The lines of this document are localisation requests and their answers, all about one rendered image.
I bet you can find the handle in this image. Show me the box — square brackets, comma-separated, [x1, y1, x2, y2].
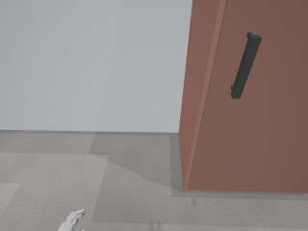
[230, 32, 262, 99]

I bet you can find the wardrobe door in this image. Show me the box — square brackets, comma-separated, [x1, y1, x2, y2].
[187, 0, 308, 193]

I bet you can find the robot left hand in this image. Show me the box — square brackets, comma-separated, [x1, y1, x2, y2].
[58, 209, 86, 231]

